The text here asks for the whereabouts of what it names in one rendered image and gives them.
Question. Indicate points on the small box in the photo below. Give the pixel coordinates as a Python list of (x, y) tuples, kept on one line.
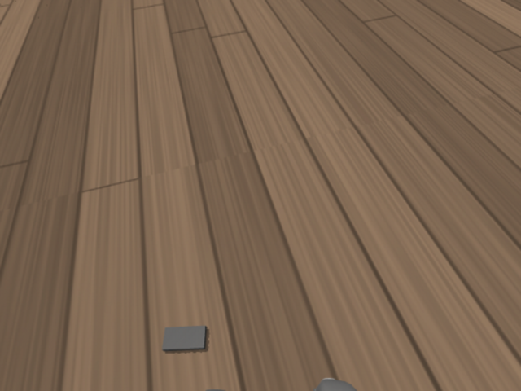
[(184, 338)]

